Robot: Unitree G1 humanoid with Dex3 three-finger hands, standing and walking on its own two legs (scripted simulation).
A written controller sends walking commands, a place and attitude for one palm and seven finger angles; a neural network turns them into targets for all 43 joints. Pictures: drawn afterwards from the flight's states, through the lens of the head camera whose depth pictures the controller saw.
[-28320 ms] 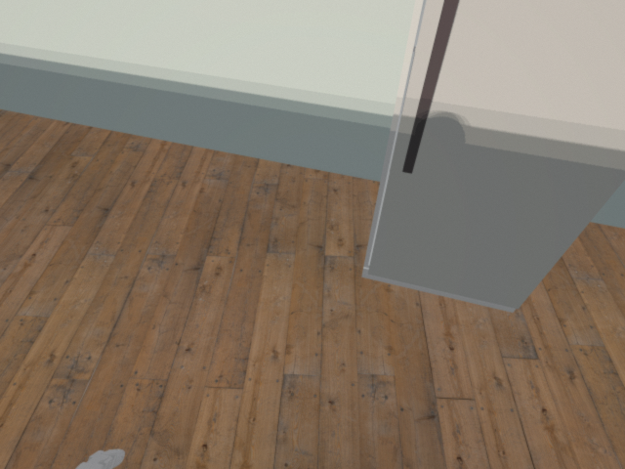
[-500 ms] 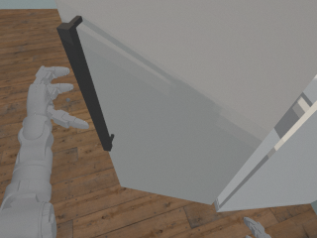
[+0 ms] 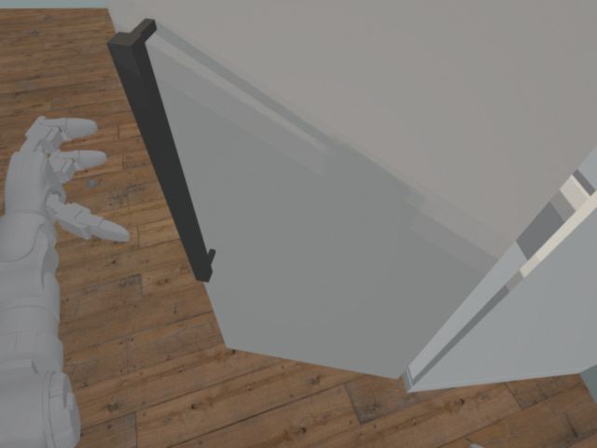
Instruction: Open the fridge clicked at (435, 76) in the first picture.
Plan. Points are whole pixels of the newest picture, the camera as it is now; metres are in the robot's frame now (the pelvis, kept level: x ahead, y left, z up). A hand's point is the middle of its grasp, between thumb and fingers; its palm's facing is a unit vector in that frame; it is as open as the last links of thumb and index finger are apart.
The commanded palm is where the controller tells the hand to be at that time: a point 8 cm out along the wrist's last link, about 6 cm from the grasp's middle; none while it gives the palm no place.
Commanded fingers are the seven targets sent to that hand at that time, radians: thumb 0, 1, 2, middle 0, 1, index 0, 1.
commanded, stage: slip the hand off the handle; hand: left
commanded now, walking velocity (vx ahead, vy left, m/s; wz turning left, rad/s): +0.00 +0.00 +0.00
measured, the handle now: (183, 186) +0.45 +0.18 +0.10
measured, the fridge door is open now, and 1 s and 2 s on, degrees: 74 74 74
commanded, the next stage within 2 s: draw the hand back to the body in 0.58 s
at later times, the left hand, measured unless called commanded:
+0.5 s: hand (56, 247) +0.31 +0.28 +0.13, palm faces +0.23 -0.96 -0.16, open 14.7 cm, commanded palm +0.27 +0.32 +0.14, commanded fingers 0.00 -0.55 0.20 -0.25 -1.15 -0.25 -1.15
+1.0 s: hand (22, 279) +0.26 +0.29 +0.15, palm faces +0.02 -1.00 -0.03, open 14.7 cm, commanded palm +0.21 +0.32 +0.16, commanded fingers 0.00 -0.55 0.20 -0.25 -1.15 -0.25 -1.15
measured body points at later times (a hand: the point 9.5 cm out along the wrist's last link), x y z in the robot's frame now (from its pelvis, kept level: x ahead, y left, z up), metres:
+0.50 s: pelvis +0.00 +0.00 +0.00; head +0.00 -0.01 +0.45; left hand +0.29 +0.33 +0.14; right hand +0.17 -0.24 -0.08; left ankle +0.00 +0.10 -0.72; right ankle +0.00 -0.13 -0.72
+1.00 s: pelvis +0.00 -0.01 +0.01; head -0.02 -0.02 +0.45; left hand +0.25 +0.34 +0.16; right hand +0.17 -0.25 -0.06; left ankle +0.00 +0.10 -0.72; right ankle +0.00 -0.13 -0.72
